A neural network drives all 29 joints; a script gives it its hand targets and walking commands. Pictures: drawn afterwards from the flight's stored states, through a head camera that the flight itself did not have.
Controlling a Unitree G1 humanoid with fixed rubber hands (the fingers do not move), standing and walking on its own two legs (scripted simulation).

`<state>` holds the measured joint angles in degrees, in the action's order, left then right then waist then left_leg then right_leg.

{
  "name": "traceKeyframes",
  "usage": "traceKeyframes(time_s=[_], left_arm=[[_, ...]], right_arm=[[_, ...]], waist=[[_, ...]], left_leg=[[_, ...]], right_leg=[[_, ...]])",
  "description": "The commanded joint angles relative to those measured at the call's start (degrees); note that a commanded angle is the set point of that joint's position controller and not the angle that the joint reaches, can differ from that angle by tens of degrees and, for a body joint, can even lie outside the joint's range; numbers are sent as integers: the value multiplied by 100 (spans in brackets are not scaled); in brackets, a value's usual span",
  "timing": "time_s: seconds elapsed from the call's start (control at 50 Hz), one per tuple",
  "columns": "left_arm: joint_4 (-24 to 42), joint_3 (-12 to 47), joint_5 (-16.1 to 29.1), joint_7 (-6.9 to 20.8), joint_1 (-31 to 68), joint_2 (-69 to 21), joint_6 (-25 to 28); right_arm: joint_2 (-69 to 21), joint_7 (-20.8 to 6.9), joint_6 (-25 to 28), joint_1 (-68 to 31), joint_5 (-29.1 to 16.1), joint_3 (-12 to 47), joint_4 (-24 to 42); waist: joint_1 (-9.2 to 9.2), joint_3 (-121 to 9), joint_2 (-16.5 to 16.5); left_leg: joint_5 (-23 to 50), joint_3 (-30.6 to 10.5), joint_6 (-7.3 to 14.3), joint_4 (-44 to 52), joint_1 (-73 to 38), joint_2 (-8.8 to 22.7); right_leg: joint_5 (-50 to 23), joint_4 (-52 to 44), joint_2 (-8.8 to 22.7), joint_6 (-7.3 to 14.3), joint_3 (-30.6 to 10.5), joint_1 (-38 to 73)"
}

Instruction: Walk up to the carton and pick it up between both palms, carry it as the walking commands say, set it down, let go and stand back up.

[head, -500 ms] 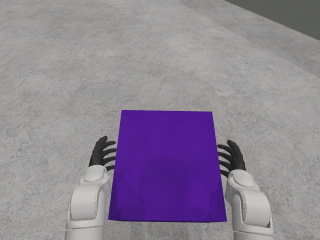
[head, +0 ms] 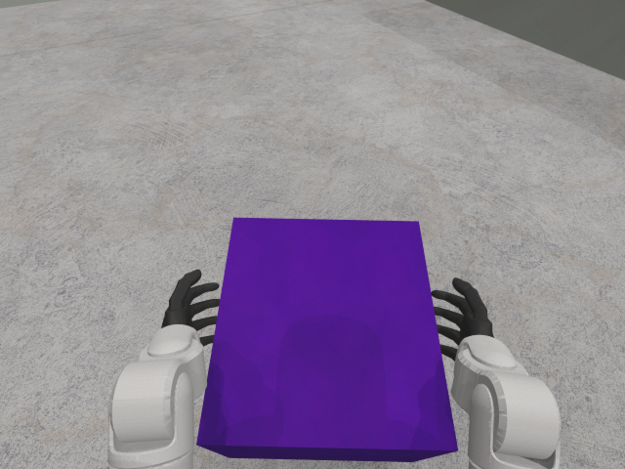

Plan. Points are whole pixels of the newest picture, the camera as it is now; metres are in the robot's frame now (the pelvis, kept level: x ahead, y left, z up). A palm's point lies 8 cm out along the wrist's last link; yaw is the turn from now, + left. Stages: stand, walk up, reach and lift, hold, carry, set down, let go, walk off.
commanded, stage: carry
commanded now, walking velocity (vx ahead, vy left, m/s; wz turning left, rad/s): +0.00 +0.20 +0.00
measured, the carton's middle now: (323, 340) +0.28 +0.00 +0.01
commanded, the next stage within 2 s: none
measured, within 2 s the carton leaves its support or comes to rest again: neither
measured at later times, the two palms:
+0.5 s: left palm (179, 332) +0.24 +0.16 +0.10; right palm (472, 344) +0.24 -0.16 +0.10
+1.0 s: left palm (151, 334) +0.23 +0.19 +0.12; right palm (455, 355) +0.22 -0.13 +0.10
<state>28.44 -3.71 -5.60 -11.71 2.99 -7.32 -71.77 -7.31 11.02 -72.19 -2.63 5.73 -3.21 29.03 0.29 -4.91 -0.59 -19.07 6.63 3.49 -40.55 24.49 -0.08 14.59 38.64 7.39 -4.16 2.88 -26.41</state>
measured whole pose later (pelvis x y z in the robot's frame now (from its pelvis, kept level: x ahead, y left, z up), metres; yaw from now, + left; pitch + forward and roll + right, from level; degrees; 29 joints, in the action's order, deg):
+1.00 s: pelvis -0.02 +0.03 +0.02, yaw +0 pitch +4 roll +3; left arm 29.5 -4.2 -5.6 -10.8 2.4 -7.3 -69.7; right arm -7.3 12.1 -71.5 -3.1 5.4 -2.3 30.6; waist -0.9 -3.3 -0.6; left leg -24.5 2.0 -2.7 -54.9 30.9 1.1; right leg 15.4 32.4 7.1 -0.2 6.9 -20.9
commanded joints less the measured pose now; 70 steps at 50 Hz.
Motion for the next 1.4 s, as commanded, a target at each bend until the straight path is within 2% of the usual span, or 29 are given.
traceKeyframes(time_s=[0.0, 0.1, 0.24, 0.28, 0.32, 0.36, 0.42, 0.48, 0.5, 0.56, 0.6, 0.64, 0.68, 0.76, 0.78, 0.8, 0.82, 0.84, 0.88, 0.94, 1.06, 1.12, 1.14, 1.16, 1.18, 1.2, 1.22, 1.26, 1.38], left_arm=[[699, 3848, 2306, 1534, 2510, -5364, 108], [723, 3880, 2311, 1561, 2532, -5421, 117], [598, 3817, 2232, 1578, 2453, -5370, 112], [635, 3853, 2226, 1580, 2501, -5392, 124], [692, 3904, 2230, 1575, 2543, -5436, 130], [744, 3934, 2275, 1578, 2599, -5432, 136], [634, 3890, 2289, 1598, 2497, -5403, 102], [502, 3755, 2217, 1587, 2335, -5305, 115], [519, 3777, 2216, 1584, 2348, -5329, 123], [635, 3869, 2222, 1581, 2443, -5360, 139], [804, 3961, 2217, 1563, 2672, -5391, 136], [834, 4007, 2336, 1590, 2725, -5500, 168], [742, 4010, 2392, 1625, 2535, -5569, 171], [729, 3945, 2332, 1606, 2294, -5390, 159], [699, 3879, 2285, 1609, 2254, -5364, 147], [621, 3767, 2241, 1610, 2100, -5289, 135], [483, 3656, 2233, 1606, 2028, -5180, 176], [520, 3636, 2308, 1610, 2134, -5266, 184], [610, 3714, 2323, 1659, 2262, -5415, 221], [880, 3755, 2367, 1683, 2430, -5472, 330], [1026, 3729, 2274, 1620, 2043, -5077, 279], [1035, 3823, 2268, 1592, 2006, -5061, 246], [1035, 3860, 2258, 1580, 2002, -5045, 239], [1044, 3905, 2253, 1566, 2026, -5036, 234], [1012, 3948, 2216, 1559, 1994, -5055, 197], [1045, 4088, 2265, 1577, 2191, -5144, 171], [1058, 4196, 2361, 1605, 2393, -5295, 206], [1155, 4349, 2515, 1659, 2660, -5580, 281], [1056, 4194, 2458, 1597, 2418, -5407, 263]], right_arm=[[-5294, -1400, 166, -2540, -2183, 3711, 619], [-5372, -1420, 181, -2522, -2199, 3735, 621], [-5340, -1455, 166, -2554, -2218, 3806, 545], [-5382, -1474, 184, -2599, -2252, 3808, 539], [-5410, -1490, 204, -2646, -2280, 3779, 580], [-5441, -1477, 214, -2608, -2274, 3781, 597], [-5369, -1434, 192, -2442, -2212, 3784, 512], [-5271, -1455, 167, -2544, -2225, 3857, 534], [-5238, -1464, 169, -2593, -2222, 3866, 532], [-5395, -1497, 202, -2619, -2312, 3897, 517], [-5430, -1529, 227, -2591, -2337, 3784, 529], [-5523, -1515, 270, -2584, -2328, 3838, 653], [-5541, -1481, 298, -2482, -2278, 3899, 663], [-5423, -1421, 274, -2297, -2292, 3894, 625], [-5350, -1414, 261, -2234, -2279, 3883, 588], [-5258, -1407, 243, -2267, -2245, 3855, 564], [-5088, -1381, 211, -2304, -2188, 3896, 652], [-5150, -1369, 210, -2483, -2195, 3980, 686], [-5367, -1402, 241, -2654, -2300, 4089, 646], [-5620, -1421, 340, -2821, -2435, 4226, 823], [-5448, -1330, 275, -2402, -2383, 4177, 724], [-5413, -1346, 245, -2233, -2348, 4099, 652], [-5407, -1353, 238, -2214, -2335, 4074, 657], [-5388, -1363, 234, -2201, -2310, 4049, 696], [-5305, -1370, 233, -2169, -2256, 3995, 675], [-5368, -1408, 275, -2106, -2276, 3884, 625], [-5437, -1437, 320, -2177, -2273, 3862, 684], [-5561, -1490, 409, -2279, -2211, 3850, 740], [-5398, -1412, 423, -2098, -2233, 3849, 823]], waist=[[-58, -1241, 139], [-44, -1316, -408], [-47, -1278, 724], [-80, -1284, 334], [-73, -1297, -582], [-77, -1265, -752], [-18, -1479, -280], [-15, -1399, 1401], [-33, -1341, 1588], [-109, -1281, 643], [-164, -1138, -1276], [-172, -1318, -1021], [-123, -1476, -735], [-42, -1720, -732], [-4, -1778, -574], [59, -1706, 64], [36, -1706, 1673], [20, -1530, 1741], [8, -1212, 653], [-12, -1105, 972], [24, -1321, 1505], [-53, -1521, 1459], [-63, -1658, 1256], [-87, -1775, 741], [-90, -1791, -649], [-188, -1620, -1785], [-202, -1590, -1581], [-156, -1562, -1196], [-115, -1641, -1024]], left_leg=[[173, -780, -97, 1074, -214, 703], [905, -966, 158, 1351, -543, 952], [-94, -543, -245, 617, -23, 410], [62, -850, -231, 1035, -364, 599], [505, -1286, -35, 1781, -725, 1023], [1260, -1222, 233, 1659, -919, 1098], [1441, -617, 152, 882, -412, 792], [-323, -323, -338, -126, 216, 240], [-612, -314, -423, -297, 86, 211], [-26, -664, -393, 980, -933, 405], [804, -2034, 9, 2364, -1182, 1545], [2484, -1703, 554, 1961, -1389, 1617], [2827, -1224, 805, 1571, -1497, 1432], [2935, -735, 605, 967, -1509, 1102], [2610, -637, 394, 753, -1066, 1017], [1733, -611, 44, 336, -98, 808], [-539, -370, -335, -473, 1217, 227], [-1434, -679, -422, -1430, 1581, 283], [-879, -1010, -558, -2010, 1427, 356], [-477, -581, -687, -1633, 1030, 230], [-437, -91, -623, -344, 312, 53], [274, 223, -538, 1228, -513, -93], [587, 227, -492, 1843, -1128, -70], [1016, -417, -387, 2099, -1846, 415], [3621, -1658, 90, 1755, -2468, 1604], [4950, -2061, 624, 1563, -2555, 1964], [5584, -1754, 855, 1376, -2391, 1845], [4896, -1138, 832, 1301, -2109, 1542], [3240, -1102, 927, 1312, -1742, 1347]], right_leg=[[-424, -480, 370, 526, -299, 666], [-130, 8, -66, 375, 332, 394], [-427, -1106, 803, 667, -841, 882], [-181, -902, 598, 528, -546, 563], [58, -86, -5, 295, 336, 207], [410, 244, -261, 299, 508, -34], [-600, -326, 91, 469, 151, 848], [-921, -1496, 1261, 936, -1447, 1186], [-801, -1699, 1446, 1018, -1589, 979], [-311, -1079, 784, 520, -614, 192], [1008, 520, -340, 176, 649, -634], [1788, 1735, -495, 309, 303, -734], [1485, 1860, -433, 326, 217, -645], [334, -520, -522, 416, 585, 445], [-475, -1295, -222, 440, 432, 1187], [-909, -1715, 552, 551, -500, 2062], [-2886, -1797, 2160, 1293, -2539, 2671], [-3084, -1863, 2527, 1747, -2735, 2455], [-2103, -1755, 1901, 1361, -1766, 2057], [-2616, -1509, 1308, 960, -775, 1901], [-3219, -1359, 1253, 860, -442, 2006], [-3270, -927, 1065, 639, -198, 1939], [-2859, -625, 868, 453, -72, 1677], [-1910, -185, 645, 251, 26, 1029], [363, 583, 73, -47, 559, -213], [2308, 1406, -457, -32, 662, -983], [2460, 2238, -504, 108, 238, -1024], [1877, 2802, -463, 117, 119, -1010], [1223, 720, -605, 331, 398, -20]])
